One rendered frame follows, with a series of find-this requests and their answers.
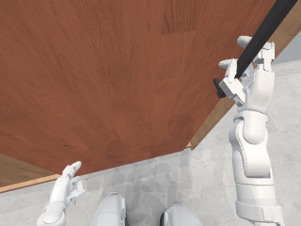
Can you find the robot thigh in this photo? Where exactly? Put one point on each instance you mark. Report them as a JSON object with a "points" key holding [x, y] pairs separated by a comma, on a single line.
{"points": [[110, 212], [178, 215]]}

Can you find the robot left forearm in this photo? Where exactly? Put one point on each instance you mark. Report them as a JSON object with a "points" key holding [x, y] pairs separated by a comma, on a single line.
{"points": [[53, 214]]}

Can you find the handle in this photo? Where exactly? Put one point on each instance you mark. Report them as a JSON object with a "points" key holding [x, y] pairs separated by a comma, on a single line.
{"points": [[268, 26]]}

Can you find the right robot thigh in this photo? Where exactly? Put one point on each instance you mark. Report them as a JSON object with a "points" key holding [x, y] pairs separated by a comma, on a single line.
{"points": [[178, 215]]}

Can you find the wardrobe door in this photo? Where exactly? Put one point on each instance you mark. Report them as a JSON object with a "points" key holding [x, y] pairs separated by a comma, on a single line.
{"points": [[14, 171], [113, 82]]}

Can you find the robot right forearm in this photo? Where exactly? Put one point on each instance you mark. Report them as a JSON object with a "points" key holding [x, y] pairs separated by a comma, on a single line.
{"points": [[252, 171]]}

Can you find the left robot hand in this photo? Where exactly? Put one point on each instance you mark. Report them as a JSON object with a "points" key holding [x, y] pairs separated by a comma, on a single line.
{"points": [[63, 188]]}

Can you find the right robot hand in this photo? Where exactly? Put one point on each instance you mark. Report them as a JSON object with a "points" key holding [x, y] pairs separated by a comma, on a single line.
{"points": [[257, 84]]}

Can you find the left robot thigh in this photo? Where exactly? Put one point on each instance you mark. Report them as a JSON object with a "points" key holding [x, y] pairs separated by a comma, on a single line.
{"points": [[110, 212]]}

